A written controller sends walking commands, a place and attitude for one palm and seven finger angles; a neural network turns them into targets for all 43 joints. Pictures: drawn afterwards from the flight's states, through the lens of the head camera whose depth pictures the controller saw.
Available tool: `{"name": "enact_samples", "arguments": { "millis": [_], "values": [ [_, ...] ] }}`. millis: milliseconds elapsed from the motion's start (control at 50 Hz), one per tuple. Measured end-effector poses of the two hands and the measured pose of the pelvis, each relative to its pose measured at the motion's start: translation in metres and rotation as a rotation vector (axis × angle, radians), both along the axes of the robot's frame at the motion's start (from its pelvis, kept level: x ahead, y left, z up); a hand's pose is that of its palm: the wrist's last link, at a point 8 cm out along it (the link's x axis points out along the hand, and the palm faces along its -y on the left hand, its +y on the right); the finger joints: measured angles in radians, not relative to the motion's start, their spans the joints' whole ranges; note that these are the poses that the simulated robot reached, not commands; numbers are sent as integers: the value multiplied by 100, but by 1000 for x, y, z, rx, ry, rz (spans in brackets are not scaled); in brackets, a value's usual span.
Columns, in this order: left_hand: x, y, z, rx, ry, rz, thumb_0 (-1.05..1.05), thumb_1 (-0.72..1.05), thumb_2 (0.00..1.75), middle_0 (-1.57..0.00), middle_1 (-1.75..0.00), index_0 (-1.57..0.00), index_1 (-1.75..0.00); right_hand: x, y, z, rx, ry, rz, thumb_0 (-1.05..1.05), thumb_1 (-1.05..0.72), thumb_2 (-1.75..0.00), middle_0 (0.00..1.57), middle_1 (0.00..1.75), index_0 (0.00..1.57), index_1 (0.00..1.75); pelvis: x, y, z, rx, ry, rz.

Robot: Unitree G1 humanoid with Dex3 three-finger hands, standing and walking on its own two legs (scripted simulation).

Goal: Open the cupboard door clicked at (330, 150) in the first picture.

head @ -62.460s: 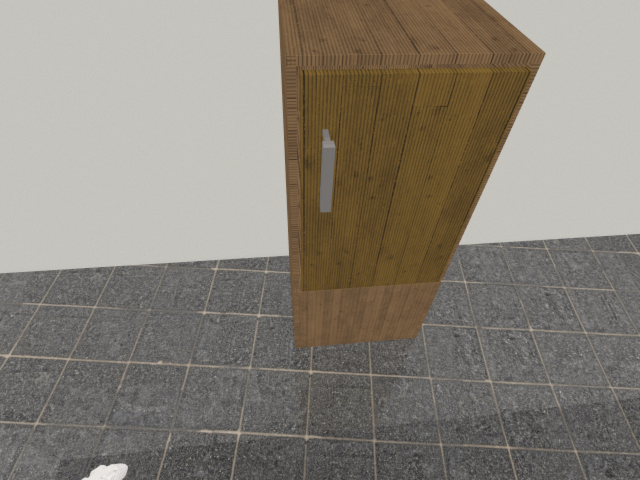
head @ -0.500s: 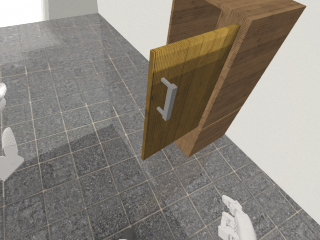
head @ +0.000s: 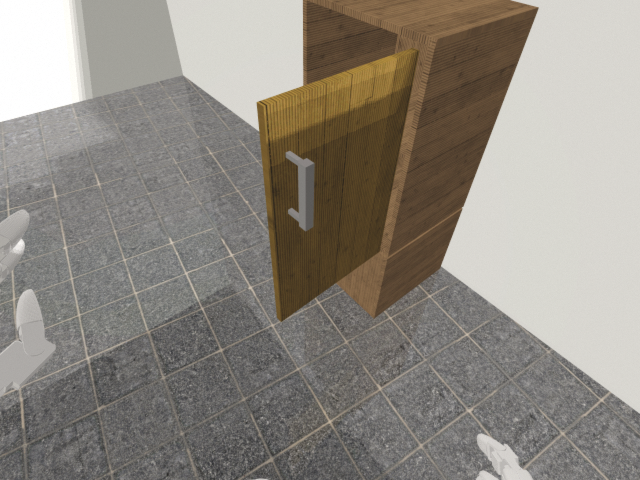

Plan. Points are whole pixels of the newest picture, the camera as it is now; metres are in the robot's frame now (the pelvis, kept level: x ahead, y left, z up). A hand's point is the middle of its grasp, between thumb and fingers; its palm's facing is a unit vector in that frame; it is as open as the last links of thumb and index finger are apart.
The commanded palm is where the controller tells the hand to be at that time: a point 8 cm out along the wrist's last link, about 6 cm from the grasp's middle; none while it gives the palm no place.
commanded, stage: stop stepping back and stand still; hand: left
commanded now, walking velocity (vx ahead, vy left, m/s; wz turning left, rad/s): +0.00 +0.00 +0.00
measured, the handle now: (299, 191) +0.59 +0.05 +0.03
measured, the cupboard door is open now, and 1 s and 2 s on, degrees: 92 92 92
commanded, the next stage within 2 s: let the arm hang, fingers relaxed in 0.72 s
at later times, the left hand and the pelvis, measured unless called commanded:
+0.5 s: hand out of the picture +0.18 +0.30 +0.18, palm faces +0.42 -0.77 -0.47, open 7.4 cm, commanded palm +0.12 +0.33 +0.19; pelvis -0.02 +0.03 +0.01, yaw +0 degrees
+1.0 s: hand out of the picture +0.14 +0.29 -0.06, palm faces +0.05 -0.91 -0.41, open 7.4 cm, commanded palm none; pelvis -0.03 +0.05 +0.00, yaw +1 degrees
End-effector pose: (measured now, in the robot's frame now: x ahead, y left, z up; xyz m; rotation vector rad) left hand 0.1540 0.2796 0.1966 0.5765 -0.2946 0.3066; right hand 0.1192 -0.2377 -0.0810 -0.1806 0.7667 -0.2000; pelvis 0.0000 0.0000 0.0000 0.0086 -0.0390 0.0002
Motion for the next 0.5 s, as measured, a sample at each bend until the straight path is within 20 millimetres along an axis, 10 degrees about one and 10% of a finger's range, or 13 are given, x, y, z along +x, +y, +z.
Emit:
{"name": "enact_samples", "arguments": {
  "millis": [200, 500],
  "values": [
    [-9, 53, -16, -73, 24, 215, 1, 88, 90, -21, -30, -21, -30, 5, 9, -9, -43, 59, 31, 1, -91, -89, 20, 30, 20, 30, 0, 18, 4, -26, 15, 26],
    [-19, 53, 3, -17, 7, 83, 2, 88, 90, -21, -30, -21, -30, 37, 56, 29, -1, -117, 107, 1, -90, -89, 20, 30, 20, 30, -17, 31, 11, -31, 20, 4]
  ]
}}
